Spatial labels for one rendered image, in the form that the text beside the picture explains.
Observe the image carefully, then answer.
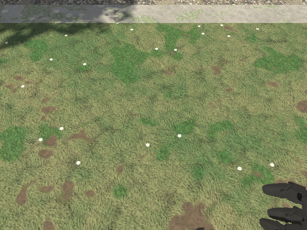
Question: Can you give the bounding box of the right robot hand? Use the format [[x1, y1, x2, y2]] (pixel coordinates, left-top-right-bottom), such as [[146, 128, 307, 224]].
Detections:
[[259, 181, 307, 230]]

